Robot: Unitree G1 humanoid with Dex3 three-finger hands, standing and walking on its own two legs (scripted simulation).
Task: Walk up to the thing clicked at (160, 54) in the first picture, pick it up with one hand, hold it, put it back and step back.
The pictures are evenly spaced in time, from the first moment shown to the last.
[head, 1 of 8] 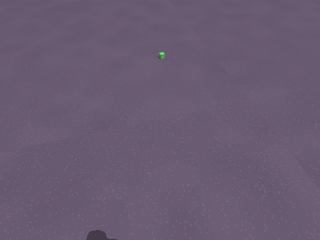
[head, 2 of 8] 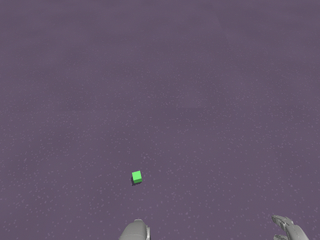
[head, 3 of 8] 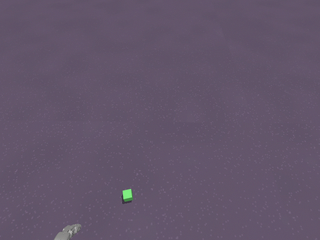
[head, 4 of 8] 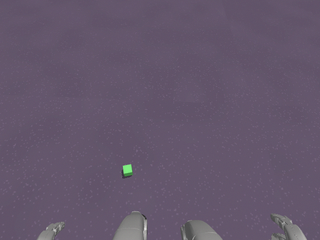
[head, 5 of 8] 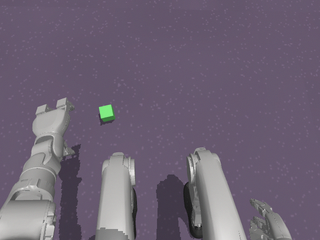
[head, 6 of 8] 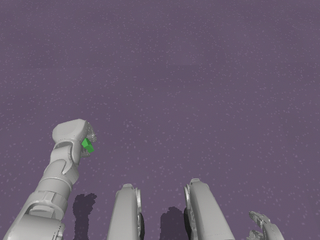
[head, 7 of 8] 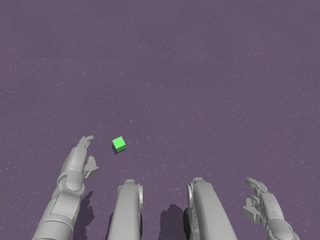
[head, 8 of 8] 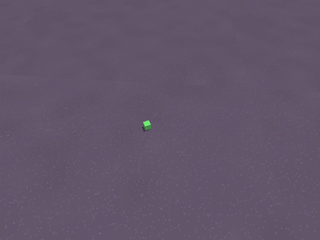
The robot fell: no
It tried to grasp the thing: yes
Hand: left
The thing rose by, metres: 0.67
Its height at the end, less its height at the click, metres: +0.00
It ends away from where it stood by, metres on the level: 0.01
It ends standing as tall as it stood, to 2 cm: yes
